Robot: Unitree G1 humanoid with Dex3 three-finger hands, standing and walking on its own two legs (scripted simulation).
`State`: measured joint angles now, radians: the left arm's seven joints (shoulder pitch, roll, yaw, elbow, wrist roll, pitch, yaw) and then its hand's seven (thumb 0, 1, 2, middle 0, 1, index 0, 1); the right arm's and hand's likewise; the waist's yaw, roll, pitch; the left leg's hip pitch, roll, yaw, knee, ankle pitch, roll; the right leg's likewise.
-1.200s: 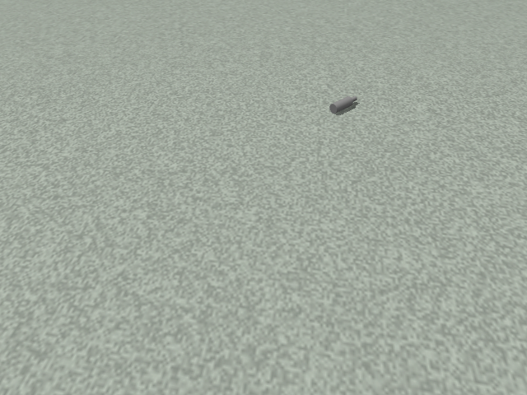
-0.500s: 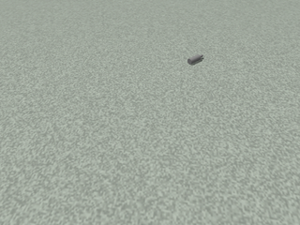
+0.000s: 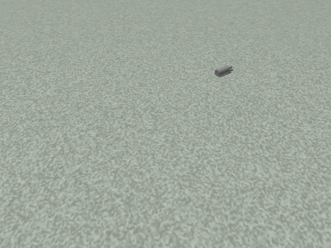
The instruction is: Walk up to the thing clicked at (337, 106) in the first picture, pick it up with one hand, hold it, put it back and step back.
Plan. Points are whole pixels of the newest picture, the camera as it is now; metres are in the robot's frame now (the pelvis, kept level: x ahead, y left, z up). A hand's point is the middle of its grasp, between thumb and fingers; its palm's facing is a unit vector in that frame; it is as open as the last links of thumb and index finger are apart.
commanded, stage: walk up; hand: left
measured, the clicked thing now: (224, 69) +1.93 -0.65 -0.74
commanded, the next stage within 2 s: none
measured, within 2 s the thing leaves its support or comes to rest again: neither
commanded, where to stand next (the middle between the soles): +1.64 -0.97 m, yaw +34 degrees
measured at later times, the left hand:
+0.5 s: hand out of the picture +0.13 +0.21 -0.20, palm faces +0.20 -0.93 -0.32, open 7.4 cm
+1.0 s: hand (154, 210) +0.27 +0.05 -0.14, palm faces +0.43 -0.81 -0.39, open 7.4 cm
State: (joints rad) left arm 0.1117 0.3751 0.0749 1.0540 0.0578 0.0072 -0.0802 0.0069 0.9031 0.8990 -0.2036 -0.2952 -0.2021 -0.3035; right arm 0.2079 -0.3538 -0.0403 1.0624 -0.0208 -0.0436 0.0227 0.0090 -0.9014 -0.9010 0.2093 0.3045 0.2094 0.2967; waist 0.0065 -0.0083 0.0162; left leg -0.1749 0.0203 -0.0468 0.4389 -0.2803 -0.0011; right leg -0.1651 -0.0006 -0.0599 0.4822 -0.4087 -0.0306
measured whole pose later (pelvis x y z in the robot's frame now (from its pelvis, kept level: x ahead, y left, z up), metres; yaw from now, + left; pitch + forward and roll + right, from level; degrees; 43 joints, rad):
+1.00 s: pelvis +0.39 -0.23 -0.01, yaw +20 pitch -2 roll +1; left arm 0.40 0.45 0.11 0.90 0.05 0.01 -0.11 0.01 0.91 0.90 -0.20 -0.29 -0.20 -0.30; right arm 0.25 -0.49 -0.08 1.00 0.01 -0.06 -0.03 0.02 -0.90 -0.90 0.21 0.30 0.21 0.30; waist 0.13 0.01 -0.06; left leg -0.56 0.03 0.03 1.17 -0.39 0.04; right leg -0.26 -0.08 -0.15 0.61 -0.32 -0.03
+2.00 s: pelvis +0.84 -0.41 -0.02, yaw +30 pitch -1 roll -2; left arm 0.33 0.44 0.09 0.77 0.05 0.06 -0.10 0.01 0.90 0.90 -0.20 -0.30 -0.20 -0.30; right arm 0.34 -0.41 -0.02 0.93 -0.01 -0.10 -0.05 0.01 -0.90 -0.90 0.21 0.30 0.21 0.30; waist 0.08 -0.05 0.04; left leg -0.44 0.02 0.12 0.67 -0.21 0.05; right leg -0.23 0.07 -0.16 0.62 -0.39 -0.11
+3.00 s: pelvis +1.20 -0.66 -0.02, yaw +29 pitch -2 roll +1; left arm 0.27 0.44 0.09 0.75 0.07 0.10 -0.11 0.01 0.90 0.90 -0.20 -0.30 -0.20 -0.30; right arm 0.35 -0.42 -0.04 0.93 -0.02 -0.10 -0.08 0.01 -0.90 -0.90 0.21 0.31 0.21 0.30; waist -0.02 -0.14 0.06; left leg -0.37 0.09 0.10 0.64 -0.24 0.01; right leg -0.53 -0.03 0.12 1.12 -0.39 0.01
